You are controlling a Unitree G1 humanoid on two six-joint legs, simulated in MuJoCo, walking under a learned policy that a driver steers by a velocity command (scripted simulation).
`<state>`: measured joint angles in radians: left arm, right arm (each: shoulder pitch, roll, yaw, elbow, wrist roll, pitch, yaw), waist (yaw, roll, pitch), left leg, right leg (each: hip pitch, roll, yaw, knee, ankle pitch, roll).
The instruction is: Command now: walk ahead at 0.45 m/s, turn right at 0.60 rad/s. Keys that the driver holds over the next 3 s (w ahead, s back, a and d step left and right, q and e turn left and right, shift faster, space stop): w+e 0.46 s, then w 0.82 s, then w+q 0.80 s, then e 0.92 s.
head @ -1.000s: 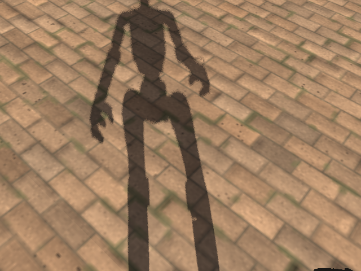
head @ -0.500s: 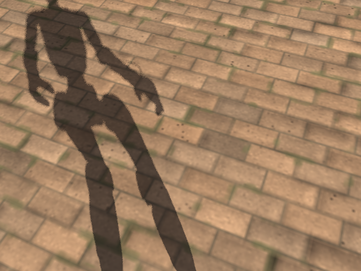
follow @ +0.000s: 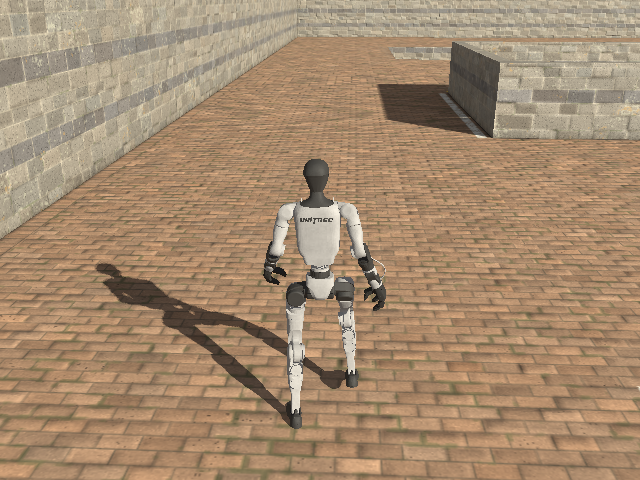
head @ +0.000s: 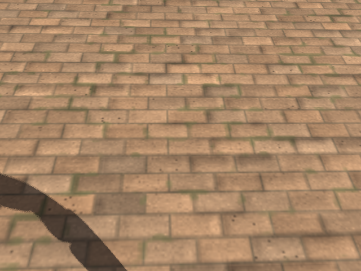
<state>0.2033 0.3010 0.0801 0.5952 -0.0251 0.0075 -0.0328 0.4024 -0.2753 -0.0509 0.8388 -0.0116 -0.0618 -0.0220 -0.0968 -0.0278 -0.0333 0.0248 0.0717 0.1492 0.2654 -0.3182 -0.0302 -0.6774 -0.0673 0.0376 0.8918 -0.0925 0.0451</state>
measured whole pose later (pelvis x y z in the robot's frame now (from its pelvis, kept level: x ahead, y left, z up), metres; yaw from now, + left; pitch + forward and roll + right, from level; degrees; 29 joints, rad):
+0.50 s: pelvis +0.26 -0.08 +0.00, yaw -17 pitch +2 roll -1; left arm 0.36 0.29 0.06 0.69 -0.02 -0.04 0.01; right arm 0.04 -0.30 -0.03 0.69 -0.01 -0.11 0.02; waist 0.07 0.04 0.03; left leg -0.65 0.06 -0.09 0.60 0.07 -0.06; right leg -0.10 0.10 0.13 0.35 -0.28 -0.07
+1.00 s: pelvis +0.53 -0.14 +0.00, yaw -22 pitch +1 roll +2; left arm 0.10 0.27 0.03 0.66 -0.01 -0.06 -0.02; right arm 0.38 -0.28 -0.05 0.84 0.02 -0.08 0.01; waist -0.10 -0.04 0.03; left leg -0.03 -0.05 0.02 0.24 -0.24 0.04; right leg -0.63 -0.09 0.05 0.63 0.01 0.01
